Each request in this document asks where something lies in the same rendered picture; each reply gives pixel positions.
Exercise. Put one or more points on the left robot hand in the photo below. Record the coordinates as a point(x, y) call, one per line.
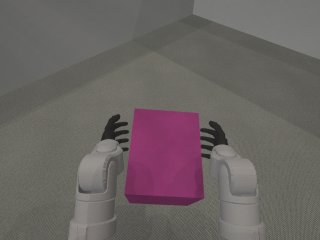
point(110, 128)

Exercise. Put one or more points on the left robot forearm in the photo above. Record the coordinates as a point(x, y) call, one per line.
point(96, 187)

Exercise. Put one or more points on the carton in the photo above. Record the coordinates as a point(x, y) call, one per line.
point(165, 158)

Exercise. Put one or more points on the right robot forearm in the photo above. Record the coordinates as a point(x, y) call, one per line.
point(238, 193)

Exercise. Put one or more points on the right robot hand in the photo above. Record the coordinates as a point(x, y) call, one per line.
point(219, 138)

